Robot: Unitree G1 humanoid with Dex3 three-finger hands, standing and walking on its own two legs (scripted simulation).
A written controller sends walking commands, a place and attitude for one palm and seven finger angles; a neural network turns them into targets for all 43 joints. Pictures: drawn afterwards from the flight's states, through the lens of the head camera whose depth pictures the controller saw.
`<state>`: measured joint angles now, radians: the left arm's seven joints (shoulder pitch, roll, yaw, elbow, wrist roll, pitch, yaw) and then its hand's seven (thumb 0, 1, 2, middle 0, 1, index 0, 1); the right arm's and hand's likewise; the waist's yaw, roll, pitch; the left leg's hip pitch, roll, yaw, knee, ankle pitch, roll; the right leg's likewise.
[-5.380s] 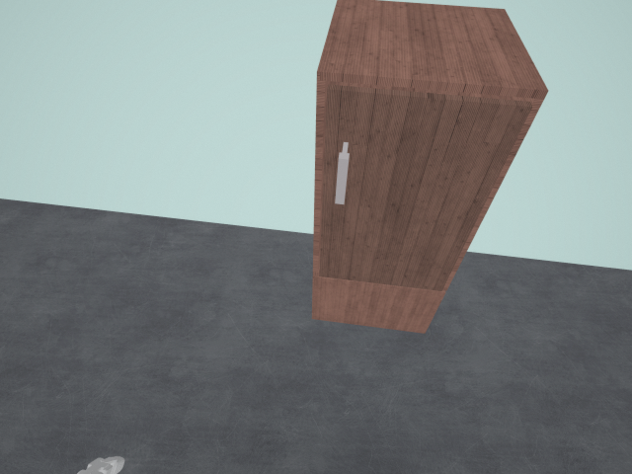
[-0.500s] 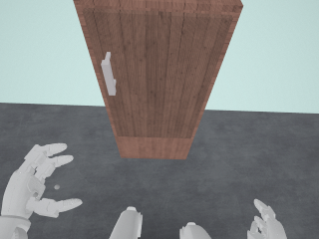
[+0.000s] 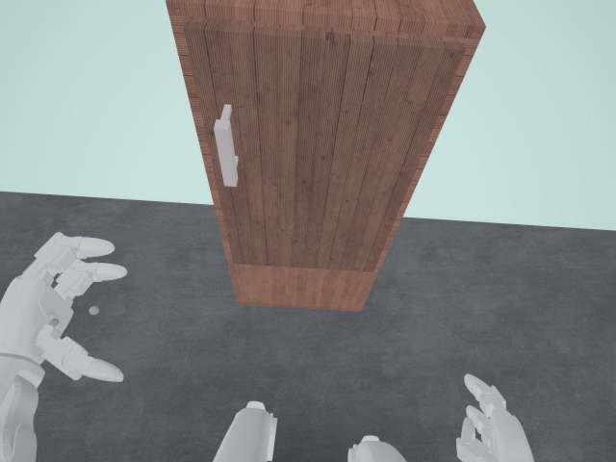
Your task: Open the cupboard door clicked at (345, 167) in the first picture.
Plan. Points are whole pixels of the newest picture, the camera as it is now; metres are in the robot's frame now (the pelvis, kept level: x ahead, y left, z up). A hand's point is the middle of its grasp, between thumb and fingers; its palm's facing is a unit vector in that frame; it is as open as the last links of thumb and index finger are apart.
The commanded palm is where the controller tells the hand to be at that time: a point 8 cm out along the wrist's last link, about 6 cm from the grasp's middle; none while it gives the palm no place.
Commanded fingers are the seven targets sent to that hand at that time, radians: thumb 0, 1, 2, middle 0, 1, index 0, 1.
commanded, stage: raise the hand with hooked fingers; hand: left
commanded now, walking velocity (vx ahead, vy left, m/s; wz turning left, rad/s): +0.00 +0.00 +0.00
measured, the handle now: (229, 146) +0.56 +0.17 +0.05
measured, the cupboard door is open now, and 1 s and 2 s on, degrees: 0 0 0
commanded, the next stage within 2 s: move the hooked fingers beside the handle in 0.56 s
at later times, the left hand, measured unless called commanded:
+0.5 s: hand (115, 284) +0.30 +0.26 +0.05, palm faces +0.03 -1.00 -0.05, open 14.0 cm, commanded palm +0.28 +0.31 +0.06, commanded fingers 0.00 -0.50 0.30 -0.30 -1.20 -0.30 -1.20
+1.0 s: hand (135, 260) +0.34 +0.25 +0.05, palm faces +0.01 -1.00 -0.02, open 14.0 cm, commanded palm +0.32 +0.29 +0.05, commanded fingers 0.00 -0.50 0.30 -0.30 -1.20 -0.30 -1.20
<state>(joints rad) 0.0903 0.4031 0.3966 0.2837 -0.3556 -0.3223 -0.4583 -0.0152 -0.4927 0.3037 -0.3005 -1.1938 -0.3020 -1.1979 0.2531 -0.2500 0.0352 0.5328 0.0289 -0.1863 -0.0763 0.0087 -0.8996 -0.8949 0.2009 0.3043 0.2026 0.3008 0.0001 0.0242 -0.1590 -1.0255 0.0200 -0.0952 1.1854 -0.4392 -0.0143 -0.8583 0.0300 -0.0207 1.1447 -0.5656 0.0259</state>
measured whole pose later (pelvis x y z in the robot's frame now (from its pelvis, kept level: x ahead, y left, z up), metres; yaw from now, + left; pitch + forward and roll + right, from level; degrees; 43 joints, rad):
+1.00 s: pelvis +0.01 -0.01 +0.00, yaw -1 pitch +18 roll -3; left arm -0.16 0.41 0.41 0.51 -0.32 -0.33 -0.46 -0.02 -0.50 0.30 -0.30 -1.20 -0.30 -1.20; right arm 0.26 -0.27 0.02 0.55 0.03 -0.12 -0.08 0.01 -0.90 -0.90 0.20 0.30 0.20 0.30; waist -0.02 0.02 -0.16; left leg -1.04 0.04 -0.09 1.19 -0.46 -0.03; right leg -0.89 0.04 -0.01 1.16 -0.58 0.01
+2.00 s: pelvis +0.01 -0.01 -0.02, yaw -3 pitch +23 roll -4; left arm -0.66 0.53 0.47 1.00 -0.17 -0.40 -0.39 -0.02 -0.50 0.30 -0.30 -1.20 -0.30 -1.20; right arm 0.32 -0.26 0.02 0.62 0.01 0.01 -0.04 0.00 -0.90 -0.89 0.20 0.30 0.20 0.30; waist -0.10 0.01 -0.16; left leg -1.18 0.05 -0.07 1.25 -0.47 -0.02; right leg -1.03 0.06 0.01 1.22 -0.59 0.02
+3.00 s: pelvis +0.01 +0.00 -0.02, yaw -3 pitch +24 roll -4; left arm -0.77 0.55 0.46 1.07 -0.13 -0.42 -0.33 -0.02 -0.50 0.30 -0.30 -1.20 -0.30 -1.20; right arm 0.31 -0.26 0.03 0.60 -0.01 0.06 -0.02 0.00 -0.90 -0.89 0.20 0.30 0.20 0.30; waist -0.13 0.02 -0.16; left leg -1.23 0.06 -0.08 1.27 -0.47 -0.02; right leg -1.08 0.06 0.00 1.24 -0.59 0.02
